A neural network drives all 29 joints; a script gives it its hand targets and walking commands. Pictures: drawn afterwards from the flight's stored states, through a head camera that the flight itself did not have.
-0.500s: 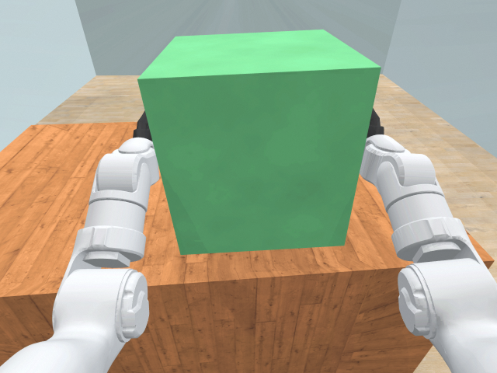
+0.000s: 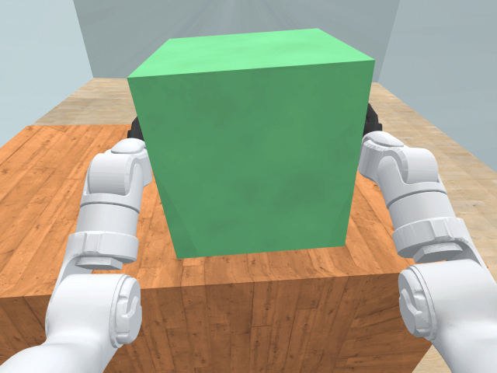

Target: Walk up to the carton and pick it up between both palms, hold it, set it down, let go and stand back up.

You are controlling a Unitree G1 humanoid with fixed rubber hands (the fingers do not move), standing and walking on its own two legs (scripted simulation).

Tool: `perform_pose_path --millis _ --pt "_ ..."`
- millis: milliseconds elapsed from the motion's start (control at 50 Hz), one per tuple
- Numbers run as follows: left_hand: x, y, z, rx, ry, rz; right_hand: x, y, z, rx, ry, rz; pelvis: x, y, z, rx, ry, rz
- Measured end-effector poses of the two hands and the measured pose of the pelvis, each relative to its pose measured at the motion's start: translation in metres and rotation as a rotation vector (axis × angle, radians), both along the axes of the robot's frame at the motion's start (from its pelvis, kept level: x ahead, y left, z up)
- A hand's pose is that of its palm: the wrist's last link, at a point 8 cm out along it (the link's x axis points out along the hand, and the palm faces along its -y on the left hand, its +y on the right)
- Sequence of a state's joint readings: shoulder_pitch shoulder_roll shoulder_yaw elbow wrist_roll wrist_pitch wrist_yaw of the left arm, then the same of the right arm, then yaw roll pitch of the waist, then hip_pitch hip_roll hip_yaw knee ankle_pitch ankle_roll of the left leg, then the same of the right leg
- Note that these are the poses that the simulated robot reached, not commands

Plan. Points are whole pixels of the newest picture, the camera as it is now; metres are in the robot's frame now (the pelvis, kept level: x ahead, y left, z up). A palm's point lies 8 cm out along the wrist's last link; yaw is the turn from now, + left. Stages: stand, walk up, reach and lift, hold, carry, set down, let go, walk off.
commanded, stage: hold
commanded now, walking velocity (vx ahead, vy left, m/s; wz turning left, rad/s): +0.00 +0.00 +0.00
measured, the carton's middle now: (251, 136) +0.41 +0.00 +0.26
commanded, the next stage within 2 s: none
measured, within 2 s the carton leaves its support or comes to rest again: neither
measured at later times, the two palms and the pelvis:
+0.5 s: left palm (127, 134) +0.37 +0.18 +0.28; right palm (367, 129) +0.37 -0.17 +0.29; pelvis -0.01 +0.00 +0.00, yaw -1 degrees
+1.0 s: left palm (139, 143) +0.37 +0.17 +0.27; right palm (377, 133) +0.36 -0.18 +0.29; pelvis -0.01 +0.00 +0.00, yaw -1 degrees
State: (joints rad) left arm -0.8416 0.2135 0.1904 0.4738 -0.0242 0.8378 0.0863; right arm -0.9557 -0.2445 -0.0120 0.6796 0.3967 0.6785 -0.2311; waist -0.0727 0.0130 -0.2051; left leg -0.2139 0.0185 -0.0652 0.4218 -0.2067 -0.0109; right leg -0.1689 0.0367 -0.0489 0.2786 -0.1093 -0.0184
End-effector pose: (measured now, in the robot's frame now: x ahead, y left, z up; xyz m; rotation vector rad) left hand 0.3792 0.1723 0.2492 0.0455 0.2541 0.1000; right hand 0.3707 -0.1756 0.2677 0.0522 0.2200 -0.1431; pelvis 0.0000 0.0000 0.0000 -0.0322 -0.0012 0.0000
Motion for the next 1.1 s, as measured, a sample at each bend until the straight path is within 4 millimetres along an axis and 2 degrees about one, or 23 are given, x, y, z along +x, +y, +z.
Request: perform_pose_path --millis 120,280,580,720,880,1100 --pt "-0.004 -0.005 0.011 0.006 -0.028 -0.003 -0.006 -0.005 0.011 -0.003 -0.026 -0.004 -0.002 0.0 0.0 -0.003 0.001 -0.004" --pt "-0.008 -0.007 0.021 -0.004 0.008 0.007 -0.009 -0.007 0.013 -0.007 0.013 0.0 -0.008 -0.001 0.0 0.007 0.001 -0.017" --pt "-0.012 0.013 0.038 0.002 -0.021 0.037 -0.002 0.013 0.033 -0.007 -0.013 0.034 -0.014 -0.001 -0.001 0.004 0.042 -0.002" --pt "-0.011 0.013 0.028 -0.015 0.004 0.027 -0.002 0.013 0.033 -0.002 0.014 0.021 -0.014 -0.001 -0.001 0.001 0.024 0.012" --pt "-0.012 0.002 0.018 0.029 0.008 -0.001 -0.008 0.002 0.027 -0.016 0.018 0.006 -0.011 0.001 -0.001 -0.006 0.026 0.002" --pt "-0.012 -0.007 0.03 0.019 0.01 0.02 -0.008 -0.007 0.024 -0.015 0.022 0.017 -0.01 -0.001 -0.002 0.006 0.037 -0.025"
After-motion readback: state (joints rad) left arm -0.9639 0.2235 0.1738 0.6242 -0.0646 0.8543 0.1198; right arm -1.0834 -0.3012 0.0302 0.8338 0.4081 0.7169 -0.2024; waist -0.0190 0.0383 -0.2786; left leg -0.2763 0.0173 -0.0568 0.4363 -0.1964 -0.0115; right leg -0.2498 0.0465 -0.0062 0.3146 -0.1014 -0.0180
